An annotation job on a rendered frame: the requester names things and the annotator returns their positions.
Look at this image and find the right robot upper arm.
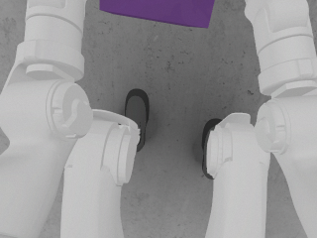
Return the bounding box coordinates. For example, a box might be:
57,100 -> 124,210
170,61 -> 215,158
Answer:
254,94 -> 317,238

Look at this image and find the carton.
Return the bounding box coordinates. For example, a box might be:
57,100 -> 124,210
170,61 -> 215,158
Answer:
99,0 -> 215,29

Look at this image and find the left robot forearm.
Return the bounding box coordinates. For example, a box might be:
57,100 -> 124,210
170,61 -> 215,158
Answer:
2,0 -> 87,91

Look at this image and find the right robot forearm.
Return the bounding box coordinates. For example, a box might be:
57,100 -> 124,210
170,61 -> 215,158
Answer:
244,0 -> 317,99

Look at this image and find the robot thigh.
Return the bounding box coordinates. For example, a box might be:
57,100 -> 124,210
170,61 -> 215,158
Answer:
60,120 -> 136,238
205,122 -> 268,238

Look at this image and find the left robot thigh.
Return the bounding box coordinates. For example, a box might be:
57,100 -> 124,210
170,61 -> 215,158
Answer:
60,120 -> 136,238

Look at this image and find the left robot upper arm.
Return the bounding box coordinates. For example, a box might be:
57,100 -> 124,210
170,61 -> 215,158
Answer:
0,79 -> 93,238

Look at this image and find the right robot thigh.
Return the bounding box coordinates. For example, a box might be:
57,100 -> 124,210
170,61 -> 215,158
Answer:
205,122 -> 268,238

